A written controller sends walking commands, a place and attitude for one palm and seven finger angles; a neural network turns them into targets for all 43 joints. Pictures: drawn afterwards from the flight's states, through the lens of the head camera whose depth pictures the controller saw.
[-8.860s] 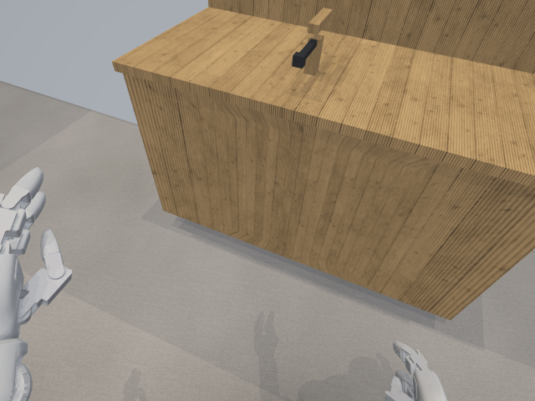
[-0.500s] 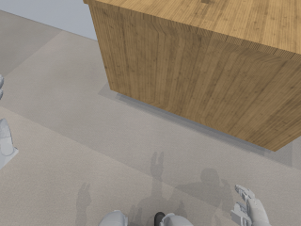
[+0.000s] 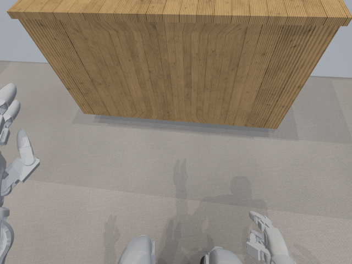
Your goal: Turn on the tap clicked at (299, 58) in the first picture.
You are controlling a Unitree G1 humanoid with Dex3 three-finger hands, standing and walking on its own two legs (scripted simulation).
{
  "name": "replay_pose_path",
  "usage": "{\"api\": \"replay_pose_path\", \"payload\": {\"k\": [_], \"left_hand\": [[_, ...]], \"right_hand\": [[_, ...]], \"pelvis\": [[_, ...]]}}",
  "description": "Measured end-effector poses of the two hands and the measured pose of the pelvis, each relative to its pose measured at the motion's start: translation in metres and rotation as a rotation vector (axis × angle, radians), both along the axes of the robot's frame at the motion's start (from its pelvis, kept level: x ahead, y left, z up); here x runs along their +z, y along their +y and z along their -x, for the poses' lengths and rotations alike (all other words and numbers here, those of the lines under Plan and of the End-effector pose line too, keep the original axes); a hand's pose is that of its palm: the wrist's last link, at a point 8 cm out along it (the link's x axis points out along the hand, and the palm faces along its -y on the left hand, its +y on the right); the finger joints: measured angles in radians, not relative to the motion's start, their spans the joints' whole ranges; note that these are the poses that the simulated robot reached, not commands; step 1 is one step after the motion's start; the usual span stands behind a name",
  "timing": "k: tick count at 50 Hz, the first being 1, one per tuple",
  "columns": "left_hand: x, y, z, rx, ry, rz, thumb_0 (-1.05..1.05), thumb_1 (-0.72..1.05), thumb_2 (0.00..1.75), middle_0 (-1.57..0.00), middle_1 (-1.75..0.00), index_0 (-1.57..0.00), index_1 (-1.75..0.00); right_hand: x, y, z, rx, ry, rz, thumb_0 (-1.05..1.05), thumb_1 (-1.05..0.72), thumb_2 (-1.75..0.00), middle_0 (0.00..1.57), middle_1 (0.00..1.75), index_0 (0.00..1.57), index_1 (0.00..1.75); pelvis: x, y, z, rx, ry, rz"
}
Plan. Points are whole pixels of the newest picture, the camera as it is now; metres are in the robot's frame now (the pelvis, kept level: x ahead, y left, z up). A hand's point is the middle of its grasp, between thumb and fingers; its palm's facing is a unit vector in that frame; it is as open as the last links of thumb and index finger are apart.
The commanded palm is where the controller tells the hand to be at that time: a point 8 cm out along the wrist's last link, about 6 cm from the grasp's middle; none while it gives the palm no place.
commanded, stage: turn to face it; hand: left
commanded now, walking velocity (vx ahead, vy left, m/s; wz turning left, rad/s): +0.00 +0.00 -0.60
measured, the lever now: out of the picture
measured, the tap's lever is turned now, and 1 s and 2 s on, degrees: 0 0 0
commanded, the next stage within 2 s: take the last steps up to it in 0.66 s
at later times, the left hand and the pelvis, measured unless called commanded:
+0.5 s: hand (62, 170) +0.23 +0.18 +0.18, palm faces +0.20 -0.88 -0.42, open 7.4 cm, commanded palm +0.20 +0.22 +0.20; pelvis -0.04 -0.01 +0.01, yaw -16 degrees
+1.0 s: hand (94, 190) +0.20 +0.11 +0.20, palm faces +0.05 -0.87 -0.49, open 7.4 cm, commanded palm +0.17 +0.17 +0.20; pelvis -0.08 -0.03 +0.01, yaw -22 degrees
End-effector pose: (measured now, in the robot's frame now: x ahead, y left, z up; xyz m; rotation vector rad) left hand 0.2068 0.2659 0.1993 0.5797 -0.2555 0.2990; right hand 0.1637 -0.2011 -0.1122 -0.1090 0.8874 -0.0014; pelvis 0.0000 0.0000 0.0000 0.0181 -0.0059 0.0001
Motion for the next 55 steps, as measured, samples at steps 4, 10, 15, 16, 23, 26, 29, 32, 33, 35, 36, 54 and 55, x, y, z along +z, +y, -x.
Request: {"api": "replay_pose_path", "payload": {"k": [4,10,15,16,23,26,29,32,33,35,36,54,55], "left_hand": [[0.004,-0.019,-0.003,-0.079,0.081,-0.04,0.01,0.89,0.9,-0.22,-0.3,-0.21,-0.3],[0.02,-0.032,0.001,-0.151,0.037,-0.072,0.01,0.89,0.9,-0.22,-0.31,-0.21,-0.3],[0.017,-0.029,0.002,-0.16,-0.022,-0.013,0.01,0.89,0.9,-0.22,-0.31,-0.21,-0.3],[0.014,-0.028,0.003,-0.162,-0.029,0.004,0.01,0.89,0.9,-0.22,-0.31,-0.21,-0.3],[-0.001,-0.032,0.007,-0.184,-0.037,0.057,0.01,0.89,0.9,-0.22,-0.3,-0.21,-0.3],[0.001,-0.049,0.007,-0.201,-0.037,0.081,0.01,0.89,0.9,-0.22,-0.3,-0.21,-0.3],[0.002,-0.074,0.004,-0.238,-0.05,0.06,0.01,0.89,0.9,-0.21,-0.3,-0.2,-0.3],[0.0,-0.101,-0.001,-0.289,-0.064,0.032,0.01,0.89,0.9,-0.21,-0.3,-0.2,-0.3],[0.0,-0.108,-0.003,-0.305,-0.059,0.034,0.01,0.89,0.9,-0.21,-0.3,-0.2,-0.3],[-0.002,-0.119,-0.005,-0.335,-0.029,0.038,0.01,0.89,0.9,-0.22,-0.3,-0.21,-0.3],[-0.002,-0.124,-0.004,-0.35,-0.009,0.032,0.01,0.89,0.9,-0.22,-0.3,-0.21,-0.3],[0.011,-0.087,0.029,-0.302,-0.077,0.03,0.01,0.89,0.9,-0.22,-0.3,-0.21,-0.3],[0.009,-0.086,0.028,-0.283,-0.071,0.048,0.01,0.89,0.9,-0.22,-0.3,-0.21,-0.3]], "right_hand": [[0.012,-0.048,0.028,-0.117,0.052,0.081,0.01,-0.91,-0.9,0.2,0.3,0.2,0.3],[0.036,-0.094,0.058,-0.219,0.056,0.186,0.01,-0.91,-0.9,0.2,0.3,0.2,0.3],[0.052,-0.099,0.069,-0.259,0.003,0.217,0.01,-0.91,-0.9,0.2,0.3,0.2,0.3],[0.054,-0.097,0.07,-0.264,-0.012,0.219,0.01,-0.91,-0.9,0.2,0.3,0.2,0.3],[0.055,-0.065,0.083,-0.295,-0.113,0.143,0.01,-0.91,-0.9,0.2,0.3,0.2,0.3],[0.046,-0.052,0.092,-0.295,-0.13,0.07,0.01,-0.91,-0.9,0.2,0.3,0.2,0.3],[0.032,-0.049,0.104,-0.297,-0.137,0.009,0.01,-0.9,-0.9,0.2,0.3,0.2,0.3],[0.013,-0.058,0.122,-0.31,-0.108,-0.015,0.01,-0.9,-0.9,0.21,0.3,0.21,0.3],[0.009,-0.062,0.13,-0.321,-0.083,-0.011,0.01,-0.9,-0.9,0.21,0.3,0.21,0.3],[0.007,-0.075,0.148,-0.355,-0.034,0.007,0.01,-0.9,-0.9,0.21,0.3,0.21,0.3],[0.008,-0.081,0.157,-0.378,-0.015,0.02,0.01,-0.9,-0.9,0.21,0.3,0.21,0.3],[0.048,-0.117,0.223,-0.541,-0.038,0.209,0.01,-0.91,-0.9,0.2,0.3,0.2,0.3],[0.046,-0.113,0.218,-0.533,-0.047,0.19,0.01,-0.91,-0.9,0.2,0.3,0.2,0.3]], "pelvis": [[0.01,-0.007,0.005,-0.054,0.023,-0.01],[0.016,-0.012,0.01,-0.117,0.037,-0.02],[0.015,-0.009,0.017,-0.161,0.04,-0.018],[0.014,-0.007,0.019,-0.168,0.041,-0.015],[0.01,-0.006,0.033,-0.253,0.001,-0.006],[0.01,-0.012,0.037,-0.29,-0.005,0.018],[0.004,-0.023,0.044,-0.319,-0.008,0.025],[-0.004,-0.035,0.057,-0.324,-0.014,0.038],[-0.004,-0.036,0.061,-0.324,-0.014,0.033],[0.001,-0.038,0.068,-0.341,-0.008,0.015],[0.003,-0.038,0.071,-0.353,-0.003,0.006],[0.017,-0.033,0.074,-0.366,-0.004,0.022],[0.018,-0.035,0.073,-0.364,-0.004,0.027]]}}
